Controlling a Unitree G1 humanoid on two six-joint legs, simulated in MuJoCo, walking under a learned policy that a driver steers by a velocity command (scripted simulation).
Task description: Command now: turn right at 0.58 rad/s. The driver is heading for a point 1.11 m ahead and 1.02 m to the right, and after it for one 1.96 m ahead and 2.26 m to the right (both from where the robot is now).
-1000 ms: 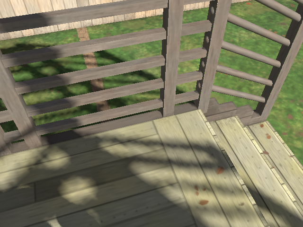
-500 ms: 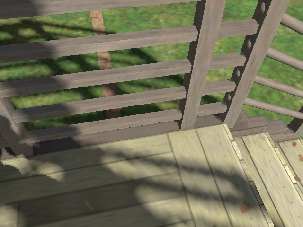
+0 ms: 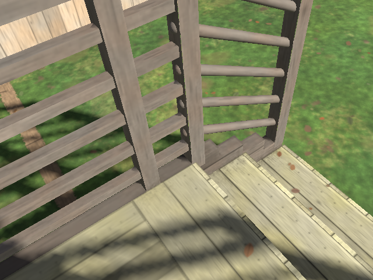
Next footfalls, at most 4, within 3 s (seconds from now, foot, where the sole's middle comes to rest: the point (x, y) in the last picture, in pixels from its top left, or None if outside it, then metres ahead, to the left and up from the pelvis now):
0.38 left None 0.08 0.14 -0.78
0.82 right None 0.28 -0.16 -0.78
1.32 left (260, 265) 0.55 -0.19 -0.78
1.86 right None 0.50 -0.53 -0.94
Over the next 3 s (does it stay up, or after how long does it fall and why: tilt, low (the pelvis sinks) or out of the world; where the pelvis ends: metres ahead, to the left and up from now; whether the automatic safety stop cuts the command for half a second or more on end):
stays up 0.94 -0.85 -0.44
